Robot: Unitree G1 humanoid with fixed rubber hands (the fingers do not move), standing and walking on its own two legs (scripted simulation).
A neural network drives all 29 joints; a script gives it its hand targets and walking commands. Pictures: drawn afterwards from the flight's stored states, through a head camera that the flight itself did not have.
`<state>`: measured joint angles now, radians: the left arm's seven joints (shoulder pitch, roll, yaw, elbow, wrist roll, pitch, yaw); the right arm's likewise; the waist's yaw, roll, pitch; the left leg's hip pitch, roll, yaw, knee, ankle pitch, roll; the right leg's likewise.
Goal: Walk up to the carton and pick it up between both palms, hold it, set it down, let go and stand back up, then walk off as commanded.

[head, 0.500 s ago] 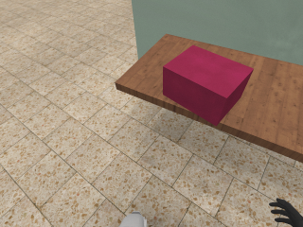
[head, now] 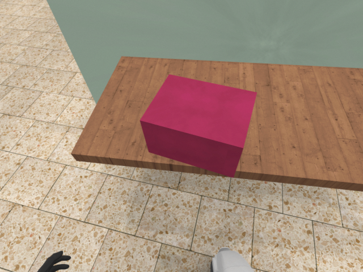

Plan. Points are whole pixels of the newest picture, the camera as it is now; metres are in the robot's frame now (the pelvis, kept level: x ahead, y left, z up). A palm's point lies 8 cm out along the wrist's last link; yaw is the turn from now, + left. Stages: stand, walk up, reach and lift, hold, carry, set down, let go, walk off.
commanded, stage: walk up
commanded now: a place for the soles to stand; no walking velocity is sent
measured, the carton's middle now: (199, 123) +0.53 -0.07 -0.05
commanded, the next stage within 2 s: none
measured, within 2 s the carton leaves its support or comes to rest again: neither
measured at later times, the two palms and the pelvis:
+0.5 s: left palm (39, 250) +0.22 +0.35 -0.10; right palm (329, 239) +0.18 -0.32 -0.08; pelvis +0.12 +0.02 -0.02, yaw -7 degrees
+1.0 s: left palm (59, 203) +0.33 +0.33 -0.09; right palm (323, 257) +0.15 -0.31 -0.11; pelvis +0.15 +0.03 -0.02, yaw -15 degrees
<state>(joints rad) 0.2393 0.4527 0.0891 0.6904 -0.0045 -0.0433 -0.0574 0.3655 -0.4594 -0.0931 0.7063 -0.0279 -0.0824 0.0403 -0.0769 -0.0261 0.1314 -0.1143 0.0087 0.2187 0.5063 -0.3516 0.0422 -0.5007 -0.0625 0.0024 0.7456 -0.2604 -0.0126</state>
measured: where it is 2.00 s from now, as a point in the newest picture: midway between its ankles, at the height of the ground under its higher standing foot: outside the picture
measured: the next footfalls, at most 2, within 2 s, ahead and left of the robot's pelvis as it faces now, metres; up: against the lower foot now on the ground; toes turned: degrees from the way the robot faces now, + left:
right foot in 0.06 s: +0.17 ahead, -0.12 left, +0.00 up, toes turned -5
left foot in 0.48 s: +0.26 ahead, +0.15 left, +0.00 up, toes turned -11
